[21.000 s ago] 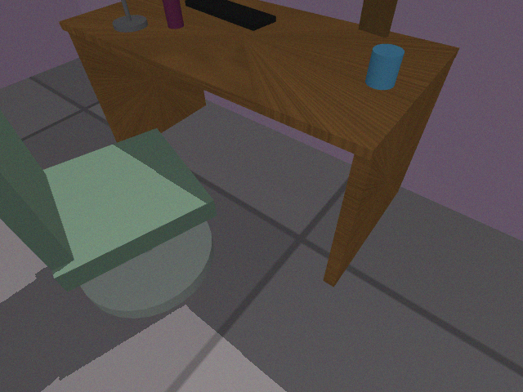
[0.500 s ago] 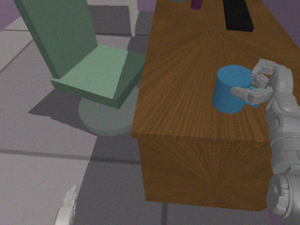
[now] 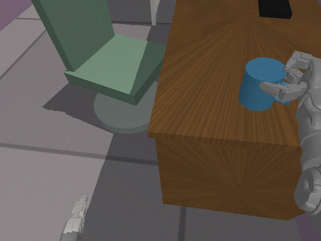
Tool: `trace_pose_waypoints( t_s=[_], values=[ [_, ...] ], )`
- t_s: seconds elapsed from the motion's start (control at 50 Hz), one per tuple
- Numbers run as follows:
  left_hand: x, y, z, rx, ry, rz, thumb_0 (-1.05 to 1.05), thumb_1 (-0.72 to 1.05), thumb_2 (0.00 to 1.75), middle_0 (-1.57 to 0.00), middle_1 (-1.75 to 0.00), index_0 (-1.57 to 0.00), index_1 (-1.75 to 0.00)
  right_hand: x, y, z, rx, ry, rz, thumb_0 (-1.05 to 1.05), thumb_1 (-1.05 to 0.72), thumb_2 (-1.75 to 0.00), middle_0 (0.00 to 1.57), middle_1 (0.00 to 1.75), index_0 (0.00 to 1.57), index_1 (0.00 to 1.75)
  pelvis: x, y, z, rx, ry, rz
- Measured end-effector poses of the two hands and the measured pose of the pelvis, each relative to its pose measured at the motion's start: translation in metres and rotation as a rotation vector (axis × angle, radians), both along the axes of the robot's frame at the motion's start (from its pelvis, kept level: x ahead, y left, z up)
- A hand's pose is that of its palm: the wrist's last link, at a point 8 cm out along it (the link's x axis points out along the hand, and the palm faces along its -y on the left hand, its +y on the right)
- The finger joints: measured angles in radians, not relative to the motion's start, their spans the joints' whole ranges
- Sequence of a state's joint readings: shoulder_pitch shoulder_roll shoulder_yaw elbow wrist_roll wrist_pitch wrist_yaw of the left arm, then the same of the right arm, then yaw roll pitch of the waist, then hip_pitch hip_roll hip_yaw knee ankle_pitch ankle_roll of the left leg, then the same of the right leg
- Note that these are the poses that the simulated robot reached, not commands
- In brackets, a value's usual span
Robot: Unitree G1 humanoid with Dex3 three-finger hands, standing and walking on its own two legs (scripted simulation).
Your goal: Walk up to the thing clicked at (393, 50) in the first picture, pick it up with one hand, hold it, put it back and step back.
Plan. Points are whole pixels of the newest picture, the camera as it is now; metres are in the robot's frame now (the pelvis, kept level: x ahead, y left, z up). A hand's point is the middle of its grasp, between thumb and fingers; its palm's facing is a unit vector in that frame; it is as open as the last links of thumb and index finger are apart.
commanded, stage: lower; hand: right
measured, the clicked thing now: (266, 87) +0.50 -0.18 +0.11
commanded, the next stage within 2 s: loosen in 0.64 s
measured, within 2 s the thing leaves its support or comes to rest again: rests again in 0.60 s
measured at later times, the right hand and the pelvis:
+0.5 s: hand (273, 88) +0.51 -0.21 +0.10, palm faces +0.20 +0.98 -0.01, open 7.8 cm; pelvis +0.00 +0.00 -0.02, yaw +0 degrees
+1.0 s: hand (276, 87) +0.52 -0.22 +0.09, palm faces +0.22 +0.98 -0.01, open 8.8 cm; pelvis +0.00 +0.00 -0.03, yaw +0 degrees
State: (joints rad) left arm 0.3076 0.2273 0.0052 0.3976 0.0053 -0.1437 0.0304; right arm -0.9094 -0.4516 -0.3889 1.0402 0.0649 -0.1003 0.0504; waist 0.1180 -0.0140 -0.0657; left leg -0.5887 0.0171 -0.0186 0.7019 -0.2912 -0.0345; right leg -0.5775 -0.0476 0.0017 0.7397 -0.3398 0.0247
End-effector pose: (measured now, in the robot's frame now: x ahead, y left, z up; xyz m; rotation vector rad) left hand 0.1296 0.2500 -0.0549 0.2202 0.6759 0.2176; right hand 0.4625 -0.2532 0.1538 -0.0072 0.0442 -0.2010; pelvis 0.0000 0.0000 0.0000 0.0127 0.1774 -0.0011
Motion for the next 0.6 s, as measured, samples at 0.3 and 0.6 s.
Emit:
trace_pose_waypoints(
  t_s=[0.3,0.6],
  values=[
    [-0.004,0.003,0.005,0.055,-0.015,-0.002,-0.01,-0.53,0.06,-0.05,-0.04,-0.05,-0.05,0.009,-0.001,-0.041,0.004,0.016,0.0,-0.01,0.55,-0.93,0.59,1.07,1.27,1.4,-0.004,-0.001,-0.01,0.007,0.051,0.007],
    [0.006,0.002,0.002,0.071,-0.01,-0.003,-0.01,-0.55,0.07,-0.05,-0.04,-0.05,-0.05,0.02,-0.005,-0.057,0.005,0.009,0.0,-0.02,0.53,-0.92,0.59,1.06,1.26,1.39,0.004,-0.005,-0.017,0.015,0.091,0.004]
  ],
)
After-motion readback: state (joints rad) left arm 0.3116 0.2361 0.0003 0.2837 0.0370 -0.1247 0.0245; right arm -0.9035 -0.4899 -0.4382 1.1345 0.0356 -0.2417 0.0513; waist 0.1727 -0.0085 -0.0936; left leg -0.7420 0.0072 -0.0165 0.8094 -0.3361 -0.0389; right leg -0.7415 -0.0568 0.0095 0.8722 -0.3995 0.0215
